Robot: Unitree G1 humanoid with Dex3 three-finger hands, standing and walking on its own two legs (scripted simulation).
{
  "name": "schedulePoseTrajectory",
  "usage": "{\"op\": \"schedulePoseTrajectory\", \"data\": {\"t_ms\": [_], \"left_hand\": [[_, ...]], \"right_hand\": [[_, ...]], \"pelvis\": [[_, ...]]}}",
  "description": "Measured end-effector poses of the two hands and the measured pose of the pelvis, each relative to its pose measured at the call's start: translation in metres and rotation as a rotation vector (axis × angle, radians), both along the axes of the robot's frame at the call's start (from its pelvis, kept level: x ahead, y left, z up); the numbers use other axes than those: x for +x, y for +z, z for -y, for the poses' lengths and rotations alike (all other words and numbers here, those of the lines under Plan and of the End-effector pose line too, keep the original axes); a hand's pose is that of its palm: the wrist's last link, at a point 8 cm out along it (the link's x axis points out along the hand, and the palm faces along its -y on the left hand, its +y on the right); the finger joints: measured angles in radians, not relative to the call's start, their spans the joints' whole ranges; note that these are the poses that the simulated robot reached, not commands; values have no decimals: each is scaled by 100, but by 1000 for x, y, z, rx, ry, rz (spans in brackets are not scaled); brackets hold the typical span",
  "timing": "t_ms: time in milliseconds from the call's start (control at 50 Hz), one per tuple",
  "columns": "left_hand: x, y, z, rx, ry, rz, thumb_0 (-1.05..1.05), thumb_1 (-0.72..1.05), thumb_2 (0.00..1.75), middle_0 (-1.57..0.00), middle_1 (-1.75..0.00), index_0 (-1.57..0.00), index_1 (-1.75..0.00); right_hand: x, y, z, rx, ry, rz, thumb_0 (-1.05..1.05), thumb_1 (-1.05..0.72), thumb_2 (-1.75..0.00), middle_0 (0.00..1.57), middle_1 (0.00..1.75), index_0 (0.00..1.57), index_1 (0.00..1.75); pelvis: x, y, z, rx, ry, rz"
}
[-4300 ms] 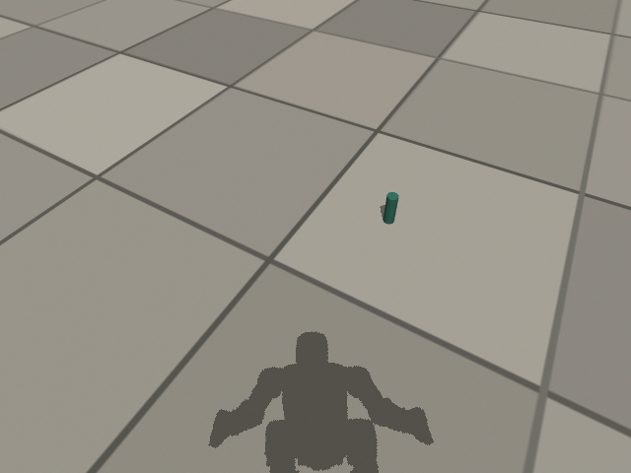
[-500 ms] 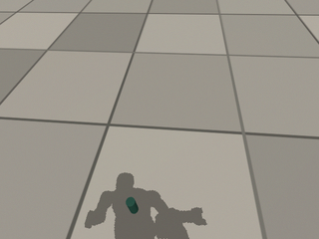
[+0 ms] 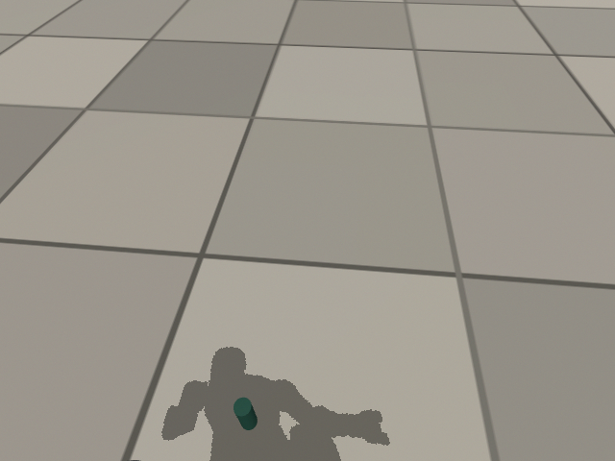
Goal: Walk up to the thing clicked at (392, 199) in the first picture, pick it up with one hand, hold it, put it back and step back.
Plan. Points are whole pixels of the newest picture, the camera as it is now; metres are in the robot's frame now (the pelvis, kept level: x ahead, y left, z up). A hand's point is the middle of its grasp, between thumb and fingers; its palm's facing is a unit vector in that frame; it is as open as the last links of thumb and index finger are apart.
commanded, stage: walk up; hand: left
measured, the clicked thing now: (246, 414) +0.38 +0.21 -0.71
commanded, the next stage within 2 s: stand in 0.58 s
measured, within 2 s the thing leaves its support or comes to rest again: neither
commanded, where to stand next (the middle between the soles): +0.04 +0.00 m, yaw +1 degrees
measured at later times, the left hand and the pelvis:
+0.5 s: hand out of the picture +0.08 +0.26 -0.16, palm faces +0.01 -0.95 -0.31, open 7.4 cm; pelvis +0.01 +0.01 +0.00, yaw +1 degrees
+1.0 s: hand out of the picture +0.10 +0.26 -0.15, palm faces +0.00 -0.94 -0.34, open 7.4 cm; pelvis +0.02 +0.01 +0.00, yaw +1 degrees
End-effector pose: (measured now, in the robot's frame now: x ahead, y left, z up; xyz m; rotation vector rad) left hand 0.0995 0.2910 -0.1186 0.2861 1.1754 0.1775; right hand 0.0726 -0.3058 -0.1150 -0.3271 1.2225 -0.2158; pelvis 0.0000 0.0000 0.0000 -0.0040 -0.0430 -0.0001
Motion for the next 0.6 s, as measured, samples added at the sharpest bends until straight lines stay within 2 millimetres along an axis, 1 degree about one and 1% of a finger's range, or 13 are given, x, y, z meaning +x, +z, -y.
{"op": "schedulePoseTrajectory", "data": {"t_ms": [180, 300, 420, 600], "left_hand": [[-20, -4, -8, 1, 25, -60, 1, 90, 90, -20, -30, -20, -30], [-26, -4, -12, 3, 39, -79, 1, 90, 90, -20, -30, -20, -30], [-26, -4, -13, 3, 44, -81, 1, 90, 90, -20, -30, -20, -30], [-18, -3, -14, 3, 41, -67, 1, 90, 90, -20, -30, -20, -30]], "right_hand": [[-4, -2, -10, 10, 1, -24, 1, -90, -90, 21, 30, 20, 30], [0, -4, -17, 22, 4, -28, 1, -90, -90, 21, 30, 20, 30], [8, -4, -22, 29, 9, -20, 1, -90, -90, 21, 30, 20, 30], [20, -2, -23, 26, 14, -1, 1, -90, -90, 21, 30, 20, 30]], "pelvis": [[2, 1, -4, -1, 1, -5], [5, 2, -7, -1, 6, -7], [8, 2, -9, -1, 8, -10], [13, 2, -11, 0, 10, -13]]}}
